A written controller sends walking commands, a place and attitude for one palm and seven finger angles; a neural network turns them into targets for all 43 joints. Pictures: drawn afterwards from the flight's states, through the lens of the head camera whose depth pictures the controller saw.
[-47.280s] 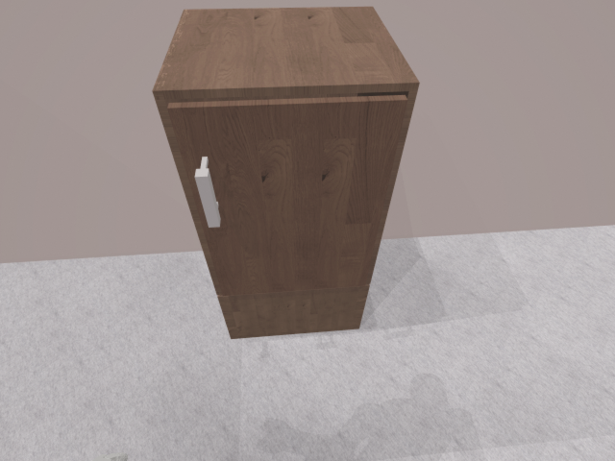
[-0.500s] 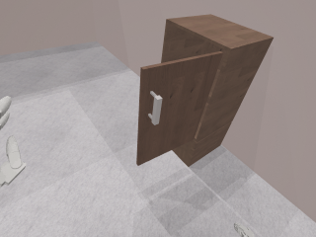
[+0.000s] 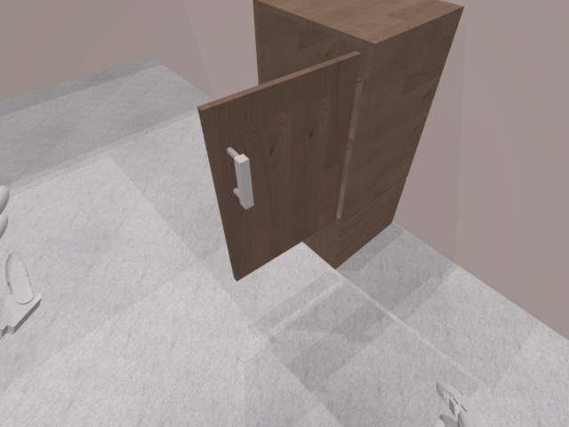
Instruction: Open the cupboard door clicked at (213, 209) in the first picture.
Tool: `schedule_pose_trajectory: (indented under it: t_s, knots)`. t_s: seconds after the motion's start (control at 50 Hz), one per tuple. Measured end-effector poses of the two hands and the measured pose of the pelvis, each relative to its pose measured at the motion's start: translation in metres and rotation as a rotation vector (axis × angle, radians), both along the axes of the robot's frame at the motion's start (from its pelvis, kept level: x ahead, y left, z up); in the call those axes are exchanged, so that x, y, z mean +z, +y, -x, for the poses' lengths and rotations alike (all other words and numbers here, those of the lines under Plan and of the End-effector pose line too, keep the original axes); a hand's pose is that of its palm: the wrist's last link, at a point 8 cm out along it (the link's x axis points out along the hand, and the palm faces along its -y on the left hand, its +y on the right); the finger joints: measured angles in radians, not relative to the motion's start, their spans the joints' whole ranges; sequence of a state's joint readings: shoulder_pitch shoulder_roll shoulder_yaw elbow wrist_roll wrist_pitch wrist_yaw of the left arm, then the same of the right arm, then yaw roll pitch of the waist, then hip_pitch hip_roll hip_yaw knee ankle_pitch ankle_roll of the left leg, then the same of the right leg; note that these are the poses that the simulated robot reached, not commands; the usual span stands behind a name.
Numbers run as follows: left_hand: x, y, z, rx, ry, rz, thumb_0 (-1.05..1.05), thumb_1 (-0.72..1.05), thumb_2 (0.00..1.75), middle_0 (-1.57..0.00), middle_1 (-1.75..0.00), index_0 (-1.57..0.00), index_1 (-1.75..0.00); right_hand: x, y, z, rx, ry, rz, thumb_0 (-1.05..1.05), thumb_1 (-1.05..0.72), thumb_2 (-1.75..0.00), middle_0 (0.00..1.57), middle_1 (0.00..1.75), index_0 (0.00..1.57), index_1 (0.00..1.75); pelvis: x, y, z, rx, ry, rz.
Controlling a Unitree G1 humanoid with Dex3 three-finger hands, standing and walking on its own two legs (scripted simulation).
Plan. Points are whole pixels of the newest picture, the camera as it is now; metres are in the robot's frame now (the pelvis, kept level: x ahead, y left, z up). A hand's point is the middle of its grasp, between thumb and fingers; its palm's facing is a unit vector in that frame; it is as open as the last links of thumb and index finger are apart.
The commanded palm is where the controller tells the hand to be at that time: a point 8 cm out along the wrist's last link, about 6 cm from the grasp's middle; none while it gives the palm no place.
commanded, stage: stop stepping back and stand still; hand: left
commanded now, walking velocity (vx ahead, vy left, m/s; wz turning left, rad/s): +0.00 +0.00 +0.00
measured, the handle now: (239, 178) +0.62 +0.14 -0.03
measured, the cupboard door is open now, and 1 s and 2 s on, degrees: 85 85 85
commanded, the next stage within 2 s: let the arm hang, fingers relaxed in 0.36 s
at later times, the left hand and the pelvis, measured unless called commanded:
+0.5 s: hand (68, 315) +0.21 +0.26 +0.12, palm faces +0.31 -0.78 -0.54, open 7.4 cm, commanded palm none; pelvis +0.00 +0.00 +0.00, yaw +0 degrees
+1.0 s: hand out of the picture -0.09 +0.21 -0.17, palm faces +0.09 -0.97 -0.21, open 7.3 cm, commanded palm none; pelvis -0.03 +0.02 +0.00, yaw +3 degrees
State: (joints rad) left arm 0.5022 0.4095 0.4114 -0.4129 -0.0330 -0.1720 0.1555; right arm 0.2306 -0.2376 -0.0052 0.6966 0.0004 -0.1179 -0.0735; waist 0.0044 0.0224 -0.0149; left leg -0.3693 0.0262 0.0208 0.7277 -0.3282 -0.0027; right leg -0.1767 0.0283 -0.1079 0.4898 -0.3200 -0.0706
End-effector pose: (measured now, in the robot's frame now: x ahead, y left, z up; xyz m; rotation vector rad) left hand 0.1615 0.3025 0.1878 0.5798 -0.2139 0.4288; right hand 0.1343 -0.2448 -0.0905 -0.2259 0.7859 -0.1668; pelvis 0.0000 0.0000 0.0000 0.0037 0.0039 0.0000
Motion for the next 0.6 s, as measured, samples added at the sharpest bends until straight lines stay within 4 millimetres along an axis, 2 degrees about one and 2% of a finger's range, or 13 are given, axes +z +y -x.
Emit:
schedule_pose_trajectory:
  t_s: [0.12, 0.24, 0.34, 0.46, 0.48, 0.5, 0.56, 0.6]
  knots:
    - [-0.012, -0.020, -0.013, -0.050, 0.013, 0.037, 0.01, 0.89, 0.90, -0.21, -0.30, -0.21, -0.30, 0.010, -0.017, -0.024, -0.026, -0.062, 0.030, 0.01, -0.90, -0.90, 0.20, 0.30, 0.21, 0.30, -0.004, -0.008, -0.016, 0.000, -0.010, -0.011]
    - [-0.009, -0.022, -0.021, -0.049, 0.056, -0.003, 0.01, 0.88, 0.90, -0.21, -0.30, -0.21, -0.30, 0.017, -0.013, -0.042, -0.005, -0.081, 0.010, 0.01, -0.90, -0.90, 0.20, 0.30, 0.20, 0.30, 0.000, -0.015, -0.017, -0.011, 0.003, -0.017]
    - [-0.005, -0.023, -0.021, -0.052, 0.075, -0.011, 0.01, 0.89, 0.90, -0.21, -0.30, -0.21, -0.30, 0.018, -0.005, -0.044, 0.015, -0.085, -0.017, 0.01, -0.90, -0.90, 0.20, 0.30, 0.21, 0.30, 0.003, -0.016, -0.014, -0.014, 0.013, -0.012]
    - [-0.011, -0.018, -0.009, -0.043, 0.115, 0.015, 0.01, 0.89, 0.90, -0.21, -0.30, -0.21, -0.30, 0.014, 0.003, -0.035, 0.014, -0.054, -0.026, 0.01, -0.90, -0.90, 0.20, 0.30, 0.21, 0.30, 0.004, -0.010, -0.009, -0.007, 0.016, 0.001]
    - [-0.020, -0.014, -0.009, -0.046, 0.143, 0.009, 0.01, 0.89, 0.90, -0.21, -0.30, -0.21, -0.30, 0.010, 0.004, -0.033, 0.032, -0.049, -0.034, 0.01, -0.90, -0.90, 0.20, 0.30, 0.21, 0.30, 0.004, -0.008, -0.007, 0.000, 0.021, 0.001]
    - [-0.037, -0.009, -0.010, -0.045, 0.208, 0.023, 0.01, 0.89, 0.90, -0.21, -0.30, -0.21, -0.30, 0.004, 0.004, -0.031, 0.058, -0.031, -0.041, 0.01, -0.90, -0.90, 0.20, 0.30, 0.21, 0.30, 0.002, -0.005, -0.004, 0.008, 0.024, 0.002]
    - [-0.119, 0.005, -0.008, 0.015, 0.518, 0.157, 0.00, 0.89, 0.90, -0.20, -0.30, -0.21, -0.30, -0.018, 0.001, -0.020, 0.085, 0.055, -0.046, 0.00, -0.90, -0.90, 0.20, 0.30, 0.21, 0.30, -0.004, 0.004, 0.005, 0.025, 0.027, 0.007]
    - [-0.178, 0.003, 0.009, 0.059, 0.736, 0.265, 0.00, 0.90, 0.90, -0.20, -0.30, -0.20, -0.30, -0.029, -0.001, -0.007, 0.076, 0.113, -0.042, 0.01, -0.90, -0.90, 0.20, 0.30, 0.21, 0.30, -0.006, 0.008, 0.009, 0.031, 0.021, 0.008]
